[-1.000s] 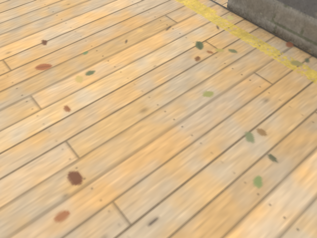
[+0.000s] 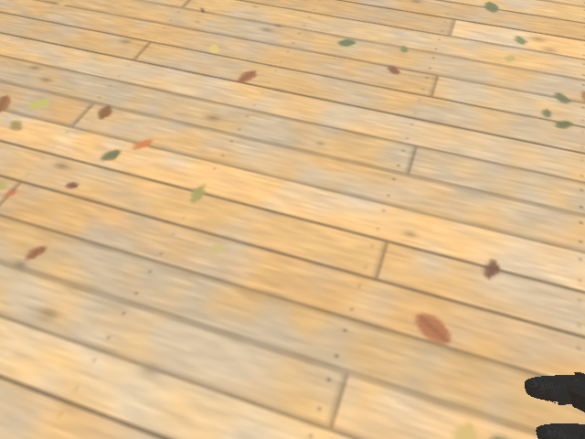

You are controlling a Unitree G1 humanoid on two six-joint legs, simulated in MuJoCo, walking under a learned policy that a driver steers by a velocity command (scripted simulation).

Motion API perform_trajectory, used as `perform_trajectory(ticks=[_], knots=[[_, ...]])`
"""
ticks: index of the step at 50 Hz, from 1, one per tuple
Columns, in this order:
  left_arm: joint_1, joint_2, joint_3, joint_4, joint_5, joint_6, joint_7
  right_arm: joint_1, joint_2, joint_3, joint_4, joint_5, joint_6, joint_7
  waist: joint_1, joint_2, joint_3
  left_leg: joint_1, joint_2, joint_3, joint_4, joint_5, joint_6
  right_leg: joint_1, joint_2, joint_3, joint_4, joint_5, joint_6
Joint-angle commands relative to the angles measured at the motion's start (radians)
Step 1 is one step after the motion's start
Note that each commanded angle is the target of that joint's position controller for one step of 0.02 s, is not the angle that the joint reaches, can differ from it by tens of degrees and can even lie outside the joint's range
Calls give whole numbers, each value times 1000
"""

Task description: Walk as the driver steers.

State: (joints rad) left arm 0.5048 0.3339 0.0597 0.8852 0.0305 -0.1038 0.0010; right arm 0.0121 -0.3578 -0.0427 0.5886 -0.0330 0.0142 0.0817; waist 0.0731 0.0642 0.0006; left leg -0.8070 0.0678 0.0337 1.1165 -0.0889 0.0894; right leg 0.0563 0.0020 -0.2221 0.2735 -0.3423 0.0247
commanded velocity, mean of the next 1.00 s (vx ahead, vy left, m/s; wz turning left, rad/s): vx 0.53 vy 0.00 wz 0.26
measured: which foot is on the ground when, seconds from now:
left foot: up 0.00-0.14, down 0.16-0.56, up 0.58-0.98, down 1.00-1.00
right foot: down 0.00-0.16, up 0.18-0.54, down 0.56-0.98, up 1.00-1.00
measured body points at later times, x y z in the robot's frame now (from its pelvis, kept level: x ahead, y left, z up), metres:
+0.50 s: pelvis +0.43 +0.04 +0.00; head +0.48 +0.07 +0.44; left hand +0.58 +0.33 -0.08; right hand +0.53 -0.22 -0.12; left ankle +0.29 +0.04 -0.73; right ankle +0.70 +0.00 -0.69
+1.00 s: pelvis +0.60 +0.09 +0.00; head +0.60 +0.11 +0.45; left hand +0.64 +0.40 -0.10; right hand +0.81 -0.13 -0.08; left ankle +0.57 +0.22 -0.73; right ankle +0.70 +0.03 -0.73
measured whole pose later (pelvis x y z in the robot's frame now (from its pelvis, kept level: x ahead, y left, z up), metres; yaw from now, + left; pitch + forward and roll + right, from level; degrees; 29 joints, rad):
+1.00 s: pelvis +0.60 +0.09 +0.00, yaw +14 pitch +3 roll +0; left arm 0.24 0.31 0.10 0.69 -0.04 0.02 0.03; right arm 0.17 -0.27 -0.04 0.72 0.00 -0.04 -0.03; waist 0.02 -0.03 -0.03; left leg -0.30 -0.02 -0.07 0.49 -0.29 0.00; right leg -0.43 0.13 0.15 0.50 -0.20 -0.03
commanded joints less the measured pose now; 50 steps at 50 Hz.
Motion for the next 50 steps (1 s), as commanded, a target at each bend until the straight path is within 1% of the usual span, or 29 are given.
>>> perform_trajectory(ticks=[1,4,5,7,8,9,10,11,12,15,18,19,20,23,26,27,28,29,30,31,33,35,39,42,44,47,48,49,50], knots=[[-96,69,-1,-68,2,-30,2,-99,6,22,-85,2,-6,23,-60,-94,145,80,-7,80,-197,88,32,-134,-198,-8,-180,566,-36],[-41,139,13,-61,2,-12,19,-85,3,23,-68,3,-14,19,-93,-141,89,254,-115,185,-329,29,92,-11,-215,-71,-17,1242,-10],[-46,171,22,-66,2,4,29,-12,-19,14,-46,4,-17,10,-142,-173,37,341,-146,184,-343,-23,108,18,-238,-67,99,1388,-10],[-123,211,35,-103,9,39,33,348,-101,-32,61,8,-26,-18,-314,-189,-129,738,-191,114,-385,-114,166,-98,-281,-26,557,1426,-43],[-138,183,34,-115,15,46,21,469,-143,-65,122,13,-28,-45,-337,-96,-168,986,-169,13,-470,-148,196,-317,-203,-22,909,868,-36],[-144,33,-1,-167,32,39,4,384,-227,-87,114,34,-15,-65,-210,145,-100,1058,18,-309,-468,-31,236,-649,-27,3,1291,-129,-12],[-138,73,-2,-288,0,16,4,375,-286,-97,60,-2,-1,-66,-183,139,-325,1299,175,-774,-691,-194,418,-910,19,230,1442,-148,4],[-228,102,-8,-291,2,-7,4,390,-225,-93,64,2,-1,-79,-205,-46,-242,1205,199,-815,-834,-290,369,-963,-46,293,1358,-45,-4],[-225,94,-14,-275,-4,-14,5,356,-168,-79,90,4,-13,-89,-146,-117,-77,1013,181,-730,-872,-250,330,-931,-89,282,1245,14,-9],[-168,58,-23,-234,30,38,8,266,-79,-38,103,20,-68,-98,-8,-203,57,602,97,-441,-842,457,272,-675,-150,264,1055,-43,33],[-243,-3,-39,-261,19,59,-5,288,-82,-35,148,26,-96,-81,-9,-138,64,500,-22,-227,-834,784,195,-576,-119,194,756,68,26],[-377,-5,-30,-302,-34,9,10,225,-18,-30,116,79,-105,-97,-55,-147,53,481,-33,-229,-816,675,172,-592,-104,218,668,149,41],[-424,-30,-42,-314,-33,-15,7,242,-35,-29,128,85,-99,-112,-72,-145,24,497,-66,-186,-800,625,145,-558,-75,200,516,270,38],[-531,-37,-36,-331,-28,-46,-20,427,-56,-36,205,58,-69,-135,-169,-49,-26,600,-62,-204,-783,475,69,-446,43,165,245,645,8],[-438,36,3,-318,-17,-39,-24,411,-44,-36,216,43,-59,-135,-81,57,-68,696,-47,-255,-622,548,10,-318,88,191,192,622,-50],[-316,53,15,-285,-12,-41,-23,342,-58,-41,195,43,-56,-132,10,61,-110,693,-64,-230,-474,585,-23,-199,72,187,149,688,-65],[-143,90,26,-238,-3,-42,-18,273,-38,-35,153,29,-57,-124,94,20,-205,605,-106,-208,-202,394,-64,10,-58,279,186,966,-106],[-108,101,7,-225,35,-38,-24,483,68,-10,178,21,-54,-113,0,-289,-392,363,-254,-222,259,-614,-141,322,-389,611,338,1485,-314],[-80,70,8,-215,16,-30,-34,641,18,-6,229,58,-52,-92,-3,-283,-584,274,-238,-379,399,-612,-130,432,-477,888,287,1248,-422],[-193,54,12,-251,-6,-15,-29,515,-59,-24,214,70,-37,-89,16,-168,-463,242,-179,-344,399,-542,-143,296,-424,806,220,1006,-396],[-366,-12,-20,-258,-25,14,-18,303,-65,-35,159,47,-6,-109,-47,3,-164,230,-108,-211,272,-431,-150,-104,-299,634,102,630,-307],[-406,4,-19,-242,-13,31,-22,327,-14,-32,145,35,19,-115,-111,-98,-65,337,-68,-139,115,-365,-149,-345,-195,553,15,493,-258],[-377,89,25,-238,-19,52,-15,293,37,-20,119,22,11,-139,-110,-153,-132,389,-83,-114,-133,-355,-165,-359,-160,530,18,576,-269],[-381,105,43,-262,-47,83,8,227,2,-30,97,24,18,-142,-100,-164,-170,387,-85,-144,-222,-279,-154,-375,-145,624,-37,-13,-247],[-395,119,51,-275,-62,95,24,195,-14,-35,76,30,-2,-126,-109,-243,-148,427,-103,-120,-299,-287,-143,-441,-139,696,-98,-296,-230],[-389,117,61,-283,-72,102,32,242,-16,-37,95,36,-46,-106,-142,-272,-112,624,-134,-81,-496,-275,-111,-553,-92,679,-117,-317,-178],[-437,99,58,-308,-73,107,33,329,-25,-41,127,28,-59,-103,-195,-277,-86,759,-129,-56,-642,-205,-90,-639,-42,635,-99,-274,-114],[-482,61,51,-338,-73,110,31,458,-61,-54,181,20,-65,-108,-250,-230,-65,959,-81,-43,-798,-177,-64,-796,44,541,17,-235,-15],[-359,-57,26,-306,-84,111,24,404,-83,-67,173,47,-70,-117,-171,81,-102,1017,203,-321,-804,-355,-40,-888,107,399,451,-199,-26]])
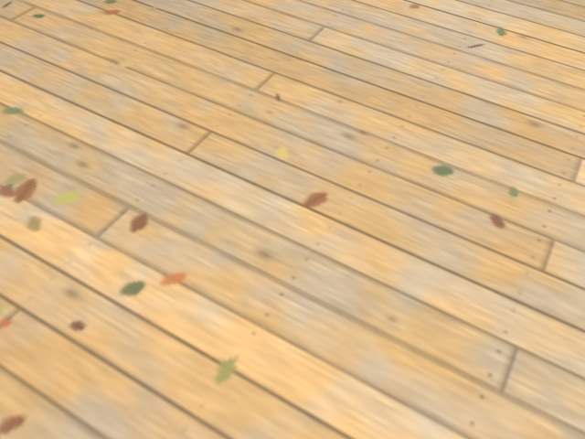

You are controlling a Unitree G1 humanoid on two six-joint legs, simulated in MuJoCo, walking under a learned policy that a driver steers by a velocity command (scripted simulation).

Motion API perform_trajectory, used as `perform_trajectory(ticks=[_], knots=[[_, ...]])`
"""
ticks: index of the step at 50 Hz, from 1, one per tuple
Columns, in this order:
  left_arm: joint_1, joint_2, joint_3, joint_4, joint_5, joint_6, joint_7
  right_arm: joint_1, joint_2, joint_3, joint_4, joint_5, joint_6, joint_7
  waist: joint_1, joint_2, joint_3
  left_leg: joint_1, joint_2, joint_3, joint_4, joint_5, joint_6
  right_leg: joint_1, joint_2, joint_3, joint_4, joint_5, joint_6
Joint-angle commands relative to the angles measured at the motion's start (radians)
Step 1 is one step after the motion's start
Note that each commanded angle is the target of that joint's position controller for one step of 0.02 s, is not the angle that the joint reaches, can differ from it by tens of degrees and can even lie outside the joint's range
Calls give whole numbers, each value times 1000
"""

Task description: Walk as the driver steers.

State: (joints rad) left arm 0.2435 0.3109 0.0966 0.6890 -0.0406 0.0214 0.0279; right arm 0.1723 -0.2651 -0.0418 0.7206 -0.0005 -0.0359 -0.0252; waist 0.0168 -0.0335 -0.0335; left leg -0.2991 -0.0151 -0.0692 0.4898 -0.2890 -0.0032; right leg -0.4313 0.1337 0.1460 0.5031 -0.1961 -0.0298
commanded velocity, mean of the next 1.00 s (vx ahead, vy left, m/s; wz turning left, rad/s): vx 0.90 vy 0.00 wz -0.60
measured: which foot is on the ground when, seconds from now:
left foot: down 0.00-0.50, up 0.52-0.90, down 0.92-1.00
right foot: up 0.00-0.46, down 0.48-0.94, up 0.96-1.00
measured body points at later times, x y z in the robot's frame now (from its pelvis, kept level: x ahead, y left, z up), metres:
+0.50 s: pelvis +0.22 -0.12 -0.04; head +0.25 -0.13 +0.41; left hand +0.54 -0.01 -0.11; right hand +0.04 -0.35 -0.16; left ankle +0.03 +0.13 -0.70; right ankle +0.28 -0.24 -0.74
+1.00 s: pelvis +0.62 -0.37 -0.03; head +0.65 -0.38 +0.42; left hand +0.81 -0.15 -0.16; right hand +0.58 -0.68 -0.12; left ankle +0.76 -0.38 -0.73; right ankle +0.35 -0.30 -0.62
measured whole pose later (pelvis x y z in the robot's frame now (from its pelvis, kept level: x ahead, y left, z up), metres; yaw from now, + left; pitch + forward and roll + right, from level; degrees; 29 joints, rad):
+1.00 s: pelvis +0.62 -0.37 -0.03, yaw -36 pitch +0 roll +1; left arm 0.37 0.32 0.04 0.88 0.02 -0.07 0.00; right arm 0.17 -0.28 -0.04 0.72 -0.04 -0.06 0.01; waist -0.01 -0.04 0.05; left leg -0.53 -0.04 0.09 0.67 -0.16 0.09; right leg -0.06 0.10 0.08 1.16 -0.35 -0.11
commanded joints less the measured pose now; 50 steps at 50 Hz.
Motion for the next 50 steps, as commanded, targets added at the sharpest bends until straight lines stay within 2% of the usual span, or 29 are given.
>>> perform_trajectory(ticks=[1,2,3,5,7,14,19,21,23,24,25,26,27,28,29,31,32,34,36,38,40,42,44,45,46,47,48,49,50], knots=[[-110,2,-5,-159,-6,-33,-12,134,-205,-63,-28,-21,-26,-7,-70,284,-10,384,435,-524,-263,-416,140,-590,-59,20,420,-250,4],[-136,64,3,-168,89,-16,-38,56,-209,-57,-70,-73,-14,-10,-53,278,26,240,456,-554,-355,-619,164,-565,-95,3,520,-163,12],[-152,99,19,-166,96,-7,-60,4,-157,-44,-77,-64,-17,-5,-27,207,79,181,389,-451,-360,-537,137,-552,-105,8,586,-75,20],[-50,98,18,-123,95,7,-95,7,-165,-40,-78,-42,-29,1,8,166,50,143,289,-222,-359,-341,86,-465,-119,-59,706,18,54],[-55,90,12,-122,88,19,-114,70,-168,-40,-62,-38,-43,8,-12,141,58,139,272,-111,-369,-257,83,-455,-144,-87,781,64,67],[-264,83,0,-166,82,26,-142,267,-183,-52,4,-44,-61,10,-120,163,151,344,319,92,-391,-176,84,-558,-210,-138,617,76,49],[-392,48,-31,-205,77,10,-158,331,-180,-55,64,-53,-54,3,-148,156,232,458,347,252,-395,29,80,-516,-239,-250,416,-47,-46],[-352,34,-42,-197,76,6,-143,307,-190,-51,81,-50,-44,3,-92,157,203,450,321,359,-272,535,59,-340,-176,-330,312,-151,-111],[-122,75,-21,-134,63,-6,-110,302,-252,-61,92,-40,-27,7,41,179,25,398,334,381,77,1222,65,29,-20,-409,299,-235,-169],[122,113,5,-60,68,-21,-97,267,-275,-61,76,-21,-27,12,167,159,-97,209,328,377,362,1182,56,394,10,-336,193,-137,-205],[219,241,50,-8,77,-19,-78,272,-193,-39,25,-18,-39,28,178,-30,-191,-189,231,363,703,595,16,759,-143,-25,78,-351,-235],[199,360,73,-24,66,-12,-64,200,-110,-19,-72,-23,-65,44,115,-232,-290,-472,50,204,1025,-178,-27,885,-398,567,-152,-525,-321],[248,318,65,-17,66,-11,-54,43,-165,-24,-104,-28,-78,41,172,-45,-259,-555,85,38,1062,-69,-5,858,-393,568,-213,-367,-281],[230,289,57,16,80,-20,-40,33,-147,-17,-102,-7,-84,36,135,-13,-127,-588,119,54,1050,-24,7,749,-405,463,-201,-187,-278],[184,228,38,22,83,-34,-30,68,-129,-8,-76,-14,-84,33,74,58,-40,-531,169,51,953,4,15,587,-364,348,-186,-86,-244],[71,137,1,12,75,-54,-27,167,-104,1,-37,-45,-55,45,-29,40,22,-387,203,31,842,4,16,342,-288,204,-228,-51,-233],[70,111,-11,15,68,-68,-30,174,-100,1,-35,-49,-38,52,-45,18,40,-363,207,32,801,-16,11,284,-277,184,-255,-26,-245],[100,102,-17,43,51,-95,-37,84,-84,7,-65,-52,-14,59,-43,2,122,-422,208,69,690,8,-2,225,-250,117,-344,28,-251],[122,99,-20,60,45,-113,-45,-44,-74,17,-114,-47,-17,64,-23,-8,190,-455,193,105,519,144,-3,207,-208,41,-405,162,-238],[120,101,-21,69,33,-129,-47,-106,-60,27,-132,-37,-26,77,-16,6,188,-352,160,130,303,319,15,200,-178,-31,-437,301,-212],[150,123,-20,93,19,-145,-44,-149,-50,30,-136,-25,-32,86,-2,15,174,-213,119,152,161,485,52,237,-221,-39,-516,430,-198],[163,162,-13,117,22,-147,-40,-131,-72,21,-117,-22,-31,78,-16,12,135,-143,60,165,90,494,79,384,-241,-65,-475,683,-169],[159,217,0,130,56,-132,-28,-21,-125,-1,-85,-20,-25,59,-82,-41,28,-32,-24,175,106,323,103,527,-275,-76,-269,1088,-135],[138,229,4,133,81,-115,-19,137,-162,-20,-39,-16,-19,44,-163,-57,-57,104,-55,170,130,218,116,542,-290,-72,-67,1193,-125],[89,229,6,134,97,-97,-12,357,-192,-39,24,-18,-10,25,-285,-40,-134,308,-47,180,99,151,128,462,-265,-106,232,1146,-112],[83,144,-16,124,103,-97,-12,519,-277,-65,53,-31,-5,2,-334,63,-213,512,117,-7,145,-126,161,262,-176,-125,683,775,-102],[253,-11,-51,76,36,-118,-42,436,-342,-81,54,-50,-14,14,-123,509,-331,678,360,-681,-121,-399,291,-103,55,-53,1046,-207,-58],[193,62,-55,86,50,-125,-33,294,-249,-72,20,-44,-17,38,-125,290,-243,612,350,-808,-241,-454,301,-232,-16,1,1084,-181,-95],[104,85,-54,75,52,-123,-32,214,-179,-57,19,-35,-28,42,-98,128,-117,470,343,-640,-230,-390,293,-258,-88,-10,1046,-98,-101]])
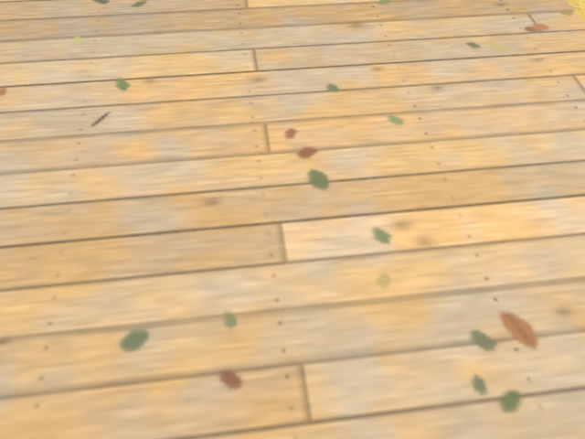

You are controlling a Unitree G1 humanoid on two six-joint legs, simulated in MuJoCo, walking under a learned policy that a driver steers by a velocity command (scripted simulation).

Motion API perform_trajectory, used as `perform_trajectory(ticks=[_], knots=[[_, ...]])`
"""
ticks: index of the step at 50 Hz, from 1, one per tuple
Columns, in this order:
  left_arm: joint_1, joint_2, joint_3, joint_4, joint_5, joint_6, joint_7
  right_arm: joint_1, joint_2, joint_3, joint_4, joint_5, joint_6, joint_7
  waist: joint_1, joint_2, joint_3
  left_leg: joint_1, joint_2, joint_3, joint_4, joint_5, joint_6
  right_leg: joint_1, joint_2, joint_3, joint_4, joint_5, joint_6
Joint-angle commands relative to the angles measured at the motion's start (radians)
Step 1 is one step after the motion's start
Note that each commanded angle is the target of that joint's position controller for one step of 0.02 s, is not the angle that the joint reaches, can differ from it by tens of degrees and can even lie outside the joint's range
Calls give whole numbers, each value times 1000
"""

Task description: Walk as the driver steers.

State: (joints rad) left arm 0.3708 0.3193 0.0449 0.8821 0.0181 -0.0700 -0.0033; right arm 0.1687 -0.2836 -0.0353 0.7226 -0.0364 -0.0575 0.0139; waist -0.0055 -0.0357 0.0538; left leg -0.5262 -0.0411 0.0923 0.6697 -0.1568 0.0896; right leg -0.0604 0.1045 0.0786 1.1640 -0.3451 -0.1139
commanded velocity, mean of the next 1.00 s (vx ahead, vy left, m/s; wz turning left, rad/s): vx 1.00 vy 0.00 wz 0.45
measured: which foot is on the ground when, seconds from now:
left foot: down 0.00-0.40, up 0.42-0.84, down 0.86-1.00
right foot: up 0.00-0.38, down 0.40-0.86, up 0.88-1.00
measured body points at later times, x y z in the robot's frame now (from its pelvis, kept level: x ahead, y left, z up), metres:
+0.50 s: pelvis +0.49 -0.04 +0.02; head +0.52 -0.05 +0.47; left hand +0.63 +0.23 -0.09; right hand +0.50 -0.32 -0.12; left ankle +0.28 +0.07 -0.59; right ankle +0.57 -0.13 -0.71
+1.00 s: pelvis +0.95 +0.06 +0.01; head +0.98 +0.05 +0.46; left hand +0.99 +0.34 -0.08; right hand +1.12 -0.19 -0.13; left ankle +0.98 +0.07 -0.71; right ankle +0.96 -0.13 -0.59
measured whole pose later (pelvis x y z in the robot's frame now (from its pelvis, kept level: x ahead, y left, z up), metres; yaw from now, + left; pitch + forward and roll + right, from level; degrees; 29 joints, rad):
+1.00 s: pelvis +0.95 +0.06 +0.01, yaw +30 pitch -1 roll +1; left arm 0.14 0.20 -0.01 0.73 0.05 -0.09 0.01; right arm 0.36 -0.32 -0.08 0.88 -0.01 -0.01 0.00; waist -0.03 0.02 0.05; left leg -0.31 -0.23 0.05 0.60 -0.27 0.21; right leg -0.45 -0.07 0.09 1.40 -0.37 0.04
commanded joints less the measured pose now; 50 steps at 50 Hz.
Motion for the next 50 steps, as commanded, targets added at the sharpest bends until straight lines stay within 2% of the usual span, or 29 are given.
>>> perform_trajectory(ticks=[1,3,5,8,12,15,17,18,19,20,21,22,23,24,25,26,28,31,33,37,39,41,42,43,44,45,46,47,50], knots=[[-79,76,-8,-130,4,-29,-6,212,-102,-50,41,1,-13,5,-58,1,-122,542,339,-683,-427,-424,178,-596,-102,43,300,75,-19],[-104,35,-24,-157,28,-2,-27,204,-65,-29,87,-4,-29,-4,11,31,-40,332,268,-519,-466,-359,133,-529,-147,56,192,64,-1],[-129,10,-37,-169,29,22,-38,223,-76,-27,117,11,-49,-4,38,71,21,253,239,-422,-536,-327,130,-559,-182,46,103,65,26],[-300,26,-49,-237,29,20,-45,248,-108,-34,132,26,-71,6,22,56,98,241,198,-286,-646,-181,140,-657,-229,-34,-136,240,64],[-454,-6,-68,-268,6,2,-68,309,-122,-38,156,51,-88,10,-30,31,113,278,162,-133,-745,135,102,-472,-203,-145,-512,543,49],[-483,7,-62,-272,9,-3,-57,348,-149,-39,187,43,-82,5,-42,68,90,513,193,-87,-689,468,78,-466,-162,-176,-627,545,14],[-424,52,-40,-260,24,-5,-38,353,-187,-42,204,30,-69,-8,3,110,-7,634,216,-96,-505,905,55,-360,-81,-188,-623,391,-3],[-298,88,-23,-228,24,-5,-25,342,-217,-48,208,17,-55,-19,69,144,-86,652,229,-106,-330,1028,45,-234,-54,-166,-614,288,-14],[-78,119,-3,-160,20,-7,-10,304,-235,-52,205,8,-40,-28,178,146,-192,585,213,-102,-73,980,36,-13,-52,-150,-630,222,-20],[118,184,23,-112,37,-6,10,286,-181,-41,181,1,-38,-29,248,104,-308,373,174,-105,249,699,38,256,-204,-6,-574,42,-24],[136,282,53,-112,80,-14,17,436,23,1,135,43,-47,-11,108,-225,-473,-17,21,-116,661,-214,18,560,-544,509,-672,-299,-103],[110,234,53,-117,52,-6,2,395,-66,-12,138,68,-50,-13,133,-198,-542,-126,-1,-194,793,-272,37,533,-565,787,-891,-461,-118],[-1,155,40,-113,48,-14,0,237,-113,-25,112,60,-45,-19,114,-83,-300,-203,74,-183,772,-138,43,354,-498,563,-903,-383,-75],[-53,92,28,-104,43,-24,-5,184,-101,-19,106,50,-43,-12,93,5,-184,-179,113,-178,701,-67,40,190,-466,398,-911,-187,-54],[-67,66,23,-87,43,-29,-4,162,-81,-19,111,41,-31,-1,66,25,-114,-136,141,-179,664,-52,36,77,-418,264,-938,-37,-21],[-57,41,14,-67,34,-34,0,188,-59,-17,106,25,-12,11,28,-22,-96,-95,156,-176,648,-48,25,4,-404,175,-953,33,-9],[-32,-15,1,-27,9,-48,-3,152,-14,-12,91,19,24,28,3,-20,-41,-118,183,-164,635,-34,18,-46,-355,25,-990,125,35],[-27,-9,3,-5,-2,-68,-9,13,8,1,21,15,46,45,-13,-27,45,-199,192,-101,544,72,1,-100,-323,-168,-1047,318,66],[-23,3,3,0,8,-76,-10,-48,11,10,-6,24,45,53,-19,-17,67,-197,168,-50,426,183,12,-102,-286,-274,-1055,474,80],[35,54,6,18,-2,-71,16,-180,-15,19,-52,20,33,72,-12,11,105,-87,76,103,105,280,66,12,-275,-390,-1045,930,118],[48,121,18,1,-3,-56,39,-108,-40,14,-33,21,30,69,-62,-40,42,12,5,146,71,234,94,112,-313,-404,-878,1369,136],[-12,172,38,-28,9,-18,55,151,-118,-20,42,21,30,52,-203,-76,-97,305,-59,128,69,138,131,98,-346,-374,-554,1499,120],[-73,182,44,-54,19,1,53,384,-170,-52,116,23,30,35,-301,-62,-197,543,-69,58,47,67,168,2,-351,-338,-249,1397,101],[-98,148,45,-54,20,8,31,429,-203,-80,143,34,33,8,-290,60,-174,675,-25,-58,-38,0,208,-185,-218,-334,148,656,98],[-83,4,7,-124,36,-10,17,327,-285,-100,131,33,48,-4,-138,296,-107,779,120,-380,-1,219,294,-577,-55,-261,522,-166,134],[-81,8,-7,-233,8,-38,17,296,-345,-114,87,13,55,-4,-107,249,-308,953,265,-808,-252,-89,461,-801,-56,-34,597,-159,141],[-153,53,-10,-236,18,-63,15,268,-279,-109,69,12,55,-13,-111,56,-207,841,301,-922,-435,-316,411,-854,-115,17,484,-86,127],[-170,70,-7,-226,16,-69,11,226,-210,-93,81,14,50,-18,-51,-53,-66,653,275,-850,-474,-317,354,-812,-159,16,359,-20,126],[-162,43,-19,-219,56,-8,11,159,-147,-65,72,28,2,-23,59,-97,28,264,152,-622,-473,-82,304,-606,-231,14,148,-42,180]])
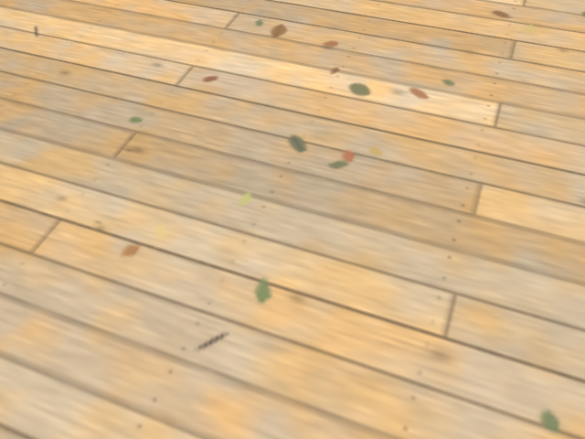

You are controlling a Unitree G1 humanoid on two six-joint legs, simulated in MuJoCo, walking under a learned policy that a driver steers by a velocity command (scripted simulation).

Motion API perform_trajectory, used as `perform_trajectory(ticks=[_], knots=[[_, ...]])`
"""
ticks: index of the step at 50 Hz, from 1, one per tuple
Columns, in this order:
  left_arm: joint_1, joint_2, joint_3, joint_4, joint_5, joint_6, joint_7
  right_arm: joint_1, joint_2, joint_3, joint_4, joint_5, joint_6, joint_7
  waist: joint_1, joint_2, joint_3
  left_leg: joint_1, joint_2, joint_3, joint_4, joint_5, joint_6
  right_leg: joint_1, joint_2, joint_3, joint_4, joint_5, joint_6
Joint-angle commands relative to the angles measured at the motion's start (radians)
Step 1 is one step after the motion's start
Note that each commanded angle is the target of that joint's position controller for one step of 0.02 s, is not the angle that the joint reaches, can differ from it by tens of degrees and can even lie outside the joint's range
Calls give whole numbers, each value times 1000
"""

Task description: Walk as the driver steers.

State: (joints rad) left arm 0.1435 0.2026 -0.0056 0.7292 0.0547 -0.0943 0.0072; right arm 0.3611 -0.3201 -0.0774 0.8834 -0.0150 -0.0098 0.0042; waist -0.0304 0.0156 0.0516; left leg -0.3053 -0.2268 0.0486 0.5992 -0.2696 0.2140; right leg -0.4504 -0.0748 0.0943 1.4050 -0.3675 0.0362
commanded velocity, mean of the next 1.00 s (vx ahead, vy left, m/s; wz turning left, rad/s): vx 0.49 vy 0.00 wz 0.20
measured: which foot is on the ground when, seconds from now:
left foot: down 0.00-0.28, up 0.30-0.60, down 0.62-1.00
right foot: up 0.00-0.24, down 0.26-0.62, up 0.64-0.90, down 0.92-1.00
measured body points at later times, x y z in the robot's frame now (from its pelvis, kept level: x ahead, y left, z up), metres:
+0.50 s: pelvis +0.42 -0.06 +0.03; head +0.47 -0.04 +0.48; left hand +0.33 +0.22 -0.10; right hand +0.73 -0.22 -0.04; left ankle +0.46 +0.06 -0.66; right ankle +0.44 -0.19 -0.71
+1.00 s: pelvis +0.58 -0.03 +0.02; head +0.58 -0.03 +0.47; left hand +0.69 +0.25 -0.08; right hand +0.73 -0.27 -0.10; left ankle +0.61 +0.11 -0.71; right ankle +0.61 -0.15 -0.71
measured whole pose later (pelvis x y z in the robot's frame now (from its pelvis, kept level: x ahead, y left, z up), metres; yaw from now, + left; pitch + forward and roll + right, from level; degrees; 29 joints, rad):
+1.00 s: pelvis +0.58 -0.03 +0.02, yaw +8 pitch +0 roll +1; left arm 0.16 0.25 0.02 0.74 0.03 0.03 0.02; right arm 0.17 -0.25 -0.02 0.83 -0.02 -0.01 0.00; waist -0.03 0.00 0.01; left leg -0.32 0.00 -0.01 0.52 -0.19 -0.01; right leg -0.28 -0.02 0.04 0.56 -0.28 0.02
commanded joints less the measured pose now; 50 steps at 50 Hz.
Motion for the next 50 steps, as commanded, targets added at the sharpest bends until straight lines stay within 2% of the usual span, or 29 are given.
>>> perform_trajectory(ticks=[1,5,9,11,13,14,15,16,17,18,19,20,21,23,26,30,31,32,33,34,35,37,38,41,44,46,47,48,50], knots=[[44,147,27,-82,21,33,-3,-42,-116,-22,-96,9,-59,-11,90,-133,37,-38,300,-521,-417,42,169,-169,-65,-19,-197,-20,46],[-166,104,2,-172,-16,37,-24,-12,-143,-38,-106,11,-78,4,9,-47,51,-130,187,-394,-431,215,92,-17,-34,-86,-622,351,45],[-213,144,12,-201,-34,29,-21,47,-163,-55,-104,18,-72,12,-50,27,-11,76,223,-438,-343,415,24,64,30,-80,-839,453,8],[-108,205,36,-174,-33,22,-6,31,-194,-62,-113,9,-68,4,2,37,-88,173,229,-459,-178,629,-19,196,79,-69,-888,334,-6],[269,298,82,-90,-27,10,24,-59,-210,-61,-135,1,-77,11,224,9,-281,38,174,-400,283,646,-67,614,30,-47,-845,151,-33],[482,358,98,-46,8,4,42,-82,-42,-14,-168,-11,-91,2,266,-187,-387,-118,116,-307,642,24,-72,792,-219,192,-869,-113,-48],[335,445,115,-56,26,4,30,116,20,13,-219,37,-92,6,68,-544,-465,-375,23,-214,830,-259,-115,860,-425,871,-1138,-64,-209],[213,307,101,-85,15,7,14,76,-60,13,-151,-2,-72,-10,69,-275,-303,-455,134,-206,865,-170,-110,738,-362,795,-1120,-39,-248],[165,212,79,-78,1,5,1,-11,-71,10,-144,-14,-65,-3,82,-126,-194,-429,161,-183,825,-98,-130,606,-298,561,-1070,229,-255],[168,173,67,-47,0,3,-8,-71,-59,14,-159,-22,-63,4,75,-38,-138,-388,169,-176,779,-100,-149,494,-248,408,-1047,548,-253],[218,165,59,-5,-14,-5,-10,-139,-43,17,-190,-32,-60,12,84,-50,-112,-393,174,-193,711,-136,-159,459,-209,312,-1039,740,-244],[161,180,70,-8,-78,-26,-15,-159,-33,22,-226,42,-72,7,47,-152,-95,-391,240,-173,669,-158,-171,455,-159,245,-1052,827,-239],[153,159,62,6,-93,-33,-18,-189,-36,31,-240,39,-77,7,36,-144,-97,-391,251,-152,566,-160,-184,439,-139,228,-1067,870,-239],[132,194,74,10,-92,-24,-7,-250,-8,50,-271,12,-88,14,17,-81,-87,-303,240,-109,290,-101,-220,332,-123,196,-1090,928,-253],[115,339,126,-7,-94,-1,14,-291,-32,54,-274,16,-92,25,5,-123,-127,-3,169,-91,7,219,-231,175,-70,148,-1125,758,-212],[145,262,117,-12,-94,5,21,-244,-95,21,-248,-15,-70,0,-39,-94,-154,212,209,-133,-136,473,-175,154,1,125,-946,608,-98],[163,219,106,-21,-83,6,20,-196,-124,11,-243,-29,-71,-11,-52,-51,-195,312,283,-165,-134,678,-144,109,62,92,-802,490,-65],[245,140,76,-30,-71,7,19,-136,-170,7,-252,-57,-63,-21,-45,169,-320,512,552,-385,-77,1135,-10,-52,145,23,-472,-66,-7],[394,153,68,-10,-89,17,16,-128,-126,16,-250,-40,-46,-9,-11,292,-486,601,691,-575,-77,1170,124,-121,144,55,-259,-376,10],[401,219,84,19,-90,38,18,-176,-85,22,-254,-7,-38,2,0,172,-426,523,638,-548,-98,1019,117,-159,107,75,-172,-345,28],[340,231,89,15,-87,58,25,-227,-50,30,-255,9,-36,9,11,108,-342,442,585,-479,-119,846,89,-196,79,45,-161,-296,38],[273,213,92,11,-69,98,46,-329,-1,51,-243,-2,-37,18,57,61,-219,192,509,-390,-191,667,50,-105,24,37,-276,-208,58],[270,193,86,7,-64,110,47,-369,-20,45,-235,-14,-33,19,87,92,-184,72,474,-337,-226,645,34,-11,24,3,-353,-168,62],[225,129,63,6,-56,108,37,-367,-42,28,-204,-13,-25,7,79,122,-203,7,419,-231,-235,674,25,155,44,-60,-610,-25,54],[189,126,58,8,-54,110,20,-346,-45,27,-177,7,-14,-7,88,112,-218,-3,417,-222,-216,468,5,292,64,-82,-828,197,23],[127,161,60,-23,-27,117,16,-283,-13,39,-145,16,-15,-5,81,66,-169,-84,364,-214,-209,114,-97,381,25,-24,-968,305,-33],[93,239,73,-50,-18,124,23,-235,4,44,-139,-1,-20,2,32,-74,-148,-139,293,-154,-142,-90,-164,399,-92,86,-983,386,-84],[35,231,71,-42,-23,126,19,-195,27,45,-127,1,-21,0,-10,-210,-138,-26,239,-77,-140,-79,-208,230,-118,91,-1025,152,-135],[1,155,53,-43,-18,113,8,-261,-21,31,-113,-3,-12,-10,27,-145,-45,34,240,-76,-138,33,-232,114,-33,50,-1052,-80,-93]])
